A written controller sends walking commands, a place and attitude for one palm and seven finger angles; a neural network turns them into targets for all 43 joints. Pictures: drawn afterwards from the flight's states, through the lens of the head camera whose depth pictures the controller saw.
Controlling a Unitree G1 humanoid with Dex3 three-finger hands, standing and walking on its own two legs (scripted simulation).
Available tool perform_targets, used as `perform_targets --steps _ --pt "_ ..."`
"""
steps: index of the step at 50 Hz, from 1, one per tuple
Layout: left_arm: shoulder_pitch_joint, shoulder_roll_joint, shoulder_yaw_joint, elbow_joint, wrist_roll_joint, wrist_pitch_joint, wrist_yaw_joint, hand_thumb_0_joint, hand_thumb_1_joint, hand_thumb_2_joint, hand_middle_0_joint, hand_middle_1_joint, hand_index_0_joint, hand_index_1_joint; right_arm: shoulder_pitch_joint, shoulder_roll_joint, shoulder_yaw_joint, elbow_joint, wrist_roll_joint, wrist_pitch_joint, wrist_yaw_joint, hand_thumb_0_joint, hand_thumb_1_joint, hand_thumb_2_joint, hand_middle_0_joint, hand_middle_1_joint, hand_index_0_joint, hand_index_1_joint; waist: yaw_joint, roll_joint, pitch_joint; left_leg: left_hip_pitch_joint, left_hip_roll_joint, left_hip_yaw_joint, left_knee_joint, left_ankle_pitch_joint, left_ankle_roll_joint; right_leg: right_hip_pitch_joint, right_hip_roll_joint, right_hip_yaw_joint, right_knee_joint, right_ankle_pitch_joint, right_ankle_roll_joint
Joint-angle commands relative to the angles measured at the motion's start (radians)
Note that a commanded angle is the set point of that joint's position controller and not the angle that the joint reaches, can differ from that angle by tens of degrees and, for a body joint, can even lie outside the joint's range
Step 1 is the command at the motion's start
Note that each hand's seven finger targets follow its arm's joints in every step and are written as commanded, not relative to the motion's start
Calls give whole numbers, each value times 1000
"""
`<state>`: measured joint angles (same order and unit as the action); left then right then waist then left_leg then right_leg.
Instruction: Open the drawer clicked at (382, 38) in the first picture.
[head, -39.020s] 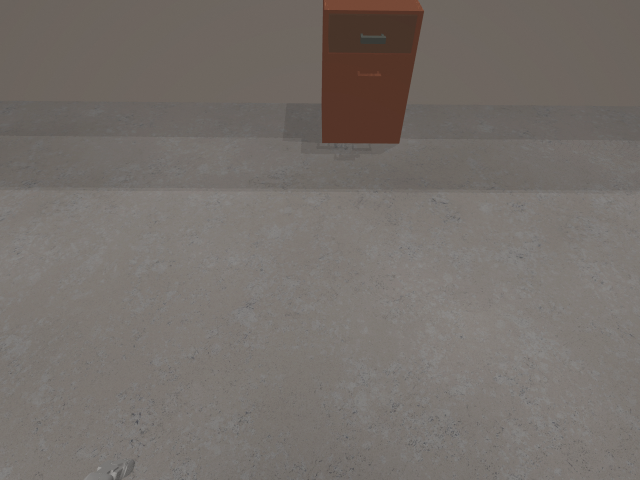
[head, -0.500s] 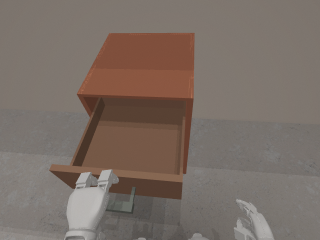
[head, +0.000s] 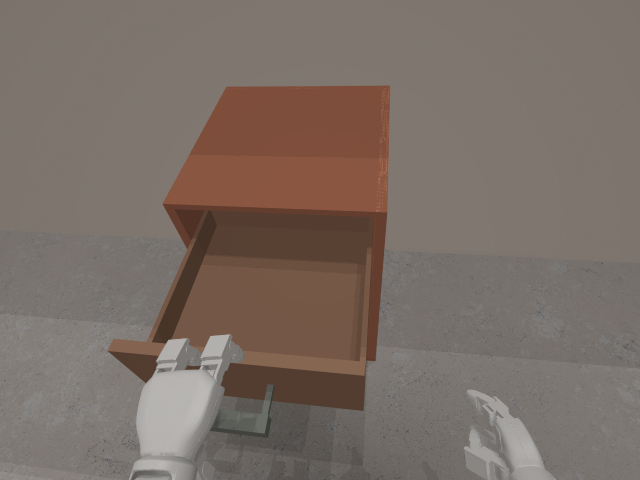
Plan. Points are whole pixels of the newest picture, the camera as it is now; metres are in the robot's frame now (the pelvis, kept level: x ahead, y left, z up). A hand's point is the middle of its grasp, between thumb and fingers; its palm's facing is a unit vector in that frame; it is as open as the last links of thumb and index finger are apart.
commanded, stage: lift the hand off the handle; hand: left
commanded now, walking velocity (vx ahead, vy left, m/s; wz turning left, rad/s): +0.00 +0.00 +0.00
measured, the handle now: (236, 405) +0.25 +0.17 -0.14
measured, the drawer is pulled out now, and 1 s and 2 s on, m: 0.30 0.30 0.30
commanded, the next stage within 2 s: draw the hand back to the body in 0.22 s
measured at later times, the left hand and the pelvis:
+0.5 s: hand (181, 403) +0.20 +0.18 +0.03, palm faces +0.08 -0.10 -0.99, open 13.8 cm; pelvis +0.00 +0.00 +0.01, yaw -1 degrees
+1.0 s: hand (116, 394) +0.19 +0.22 +0.10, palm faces +0.18 -0.57 -0.80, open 13.8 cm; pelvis +0.01 +0.01 +0.03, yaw +1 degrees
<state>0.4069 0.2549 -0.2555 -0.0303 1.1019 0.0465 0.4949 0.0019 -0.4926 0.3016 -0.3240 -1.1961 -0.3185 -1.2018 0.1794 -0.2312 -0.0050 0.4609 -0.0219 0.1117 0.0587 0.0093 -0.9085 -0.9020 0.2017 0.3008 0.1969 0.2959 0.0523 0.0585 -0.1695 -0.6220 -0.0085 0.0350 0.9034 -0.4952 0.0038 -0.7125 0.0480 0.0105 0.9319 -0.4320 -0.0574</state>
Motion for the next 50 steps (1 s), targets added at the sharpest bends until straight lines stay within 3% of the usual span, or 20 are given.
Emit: perform_targets --steps 1,5,9,12,16,19,20,21,22,26,30,33,35,38,43,45,46,47,48,50 --pt "-41 117 104 -217 2 -5 52 0 -500 300 -300 -1200 -300 -1200 -112 -76 -39 -163 3 -51 -2 0 -900 -900 200 300 200 300 -1 -70 -140 72 -11 -12 -100 242 22 179 -19 69 -176 267 -4" --pt "-42 116 99 -229 -4 9 44 0 -500 300 -300 -1200 -300 -1200 -107 -78 -36 -163 2 -57 2 0 -900 -900 200 300 200 300 -7 -101 -167 83 -17 -11 -107 267 22 203 -21 93 -184 306 4" --pt "-55 71 48 -204 -33 15 9 0 -500 300 -300 -1200 -300 -1200 -130 -79 -39 -152 12 -56 -2 0 -900 -900 200 300 200 300 -20 -134 -102 86 -13 -17 -130 255 30 213 -26 81 -217 315 6" --pt "-6 98 66 -208 -22 1 -8 0 -500 300 -300 -1200 -300 -1200 -108 -79 -34 -161 6 -65 1 0 -900 -900 200 300 200 300 -3 -150 -128 82 -15 -12 -129 261 29 222 -28 87 -209 318 12" --pt "-43 119 85 -239 -1 -23 4 0 -500 300 -300 -1200 -300 -1200 -120 -77 -36 -161 2 -57 1 0 -900 -900 200 300 200 300 -2 -93 -99 87 -16 -9 -124 231 24 192 -28 103 -216 265 0" --pt "-64 218 196 -314 16 -31 40 0 -500 300 -300 -1200 -300 -1200 -121 -80 -38 -165 -7 -53 -7 0 -900 -900 200 300 200 300 23 -52 -145 109 -18 -10 -119 232 18 200 -24 132 -213 232 -13" --pt "-51 205 186 -349 25 -29 48 0 -500 300 -300 -1200 -300 -1200 -100 -77 -36 -173 -16 -60 1 0 -900 -900 200 300 200 300 21 -31 -205 141 -21 -4 -105 258 13 178 -22 143 -199 220 -15" --pt "-11 202 202 -347 8 -29 54 0 -500 300 -300 -1200 -300 -1200 -116 -75 -43 -170 -3 -57 -5 0 -900 -900 200 300 200 300 26 -16 -169 137 -14 -6 -114 259 16 205 -20 121 -198 266 -18" --pt "13 191 192 -354 -1 -21 53 0 -500 300 -300 -1200 -300 -1200 -112 -74 -36 -173 -5 -60 0 0 -900 -900 200 300 200 300 26 -30 -201 139 -19 -8 -113 281 14 212 -20 116 -190 281 -13" --pt "53 154 169 -295 -77 13 7 0 -500 300 -300 -1200 -300 -1200 -146 -79 -38 -153 23 -62 -14 0 -900 -900 200 300 200 300 3 -118 -83 109 -13 -19 -161 260 27 271 -26 98 -239 337 9" --pt "48 183 157 -324 -114 34 -87 0 -500 300 -300 -1200 -300 -1200 -159 -85 -25 -152 27 -72 -23 0 -900 -900 200 300 200 300 6 -188 -79 122 -16 -4 -199 248 40 326 -53 113 -299 329 38" --pt "61 231 189 -388 -117 -3 -129 0 -500 300 -300 -1200 -300 -1200 -164 -82 -20 -150 22 -77 -30 0 -900 -900 200 300 200 300 25 -140 -41 171 -12 -6 -228 253 42 324 -54 109 -319 291 25" --pt "68 263 220 -443 -104 -33 -136 0 -500 300 -300 -1200 -300 -1200 -139 -78 -16 -154 10 -84 -26 0 -900 -900 200 300 200 300 32 -116 -86 210 -15 -5 -225 276 40 316 -55 117 -324 261 23" --pt "88 298 285 -491 -91 -79 -123 0 -500 300 -300 -1200 -300 -1200 -134 -80 -23 -148 1 -82 -25 0 -900 -900 200 300 200 300 40 -32 -29 244 -5 -12 -227 267 29 270 -43 126 -329 238 -2" --pt "118 293 330 -519 -119 -78 -110 0 -500 300 -300 -1200 -300 -1200 -130 -86 -31 -156 7 -72 -23 0 -900 -900 200 300 200 300 33 -10 -27 250 2 -26 -236 286 25 274 -36 88 -314 266 -2" --pt "120 304 350 -500 -140 -64 -125 0 -500 300 -300 -1200 -300 -1200 -126 -89 -27 -151 10 -72 -22 0 -900 -900 200 300 200 300 26 -54 -56 260 3 -27 -243 309 27 288 -38 82 -319 287 10" --pt "138 282 327 -506 -163 -63 -139 0 -500 300 -300 -1200 -300 -1200 -140 -89 -34 -153 19 -69 -30 0 -900 -900 200 300 200 300 27 -49 -12 252 5 -32 -259 294 31 301 -37 74 -328 290 10" --pt "114 -89 198 -436 -881 -59 -232 0 -465 315 -298 -1178 -298 -1178 -37 -38 -25 -170 62 -127 -69 0 -900 -900 200 300 200 300 -82 -122 3 390 43 -52 -297 281 61 439 -40 -42 -320 281 34" --pt "109 32 258 -509 -943 -90 -266 0 -430 330 -295 -1155 -295 -1155 -59 -55 -26 -169 70 -181 -98 0 -900 -900 200 300 200 300 -51 -111 1 405 54 -52 -307 303 57 441 -50 -36 -328 268 40" --pt "172 122 357 -555 -1017 -120 -286 0 -360 360 -290 -1110 -290 -1110 -57 -69 -1 -156 58 -206 -136 0 -900 -900 200 300 200 300 -21 -127 -14 415 42 -55 -340 375 52 485 -64 -47 -358 315 43"
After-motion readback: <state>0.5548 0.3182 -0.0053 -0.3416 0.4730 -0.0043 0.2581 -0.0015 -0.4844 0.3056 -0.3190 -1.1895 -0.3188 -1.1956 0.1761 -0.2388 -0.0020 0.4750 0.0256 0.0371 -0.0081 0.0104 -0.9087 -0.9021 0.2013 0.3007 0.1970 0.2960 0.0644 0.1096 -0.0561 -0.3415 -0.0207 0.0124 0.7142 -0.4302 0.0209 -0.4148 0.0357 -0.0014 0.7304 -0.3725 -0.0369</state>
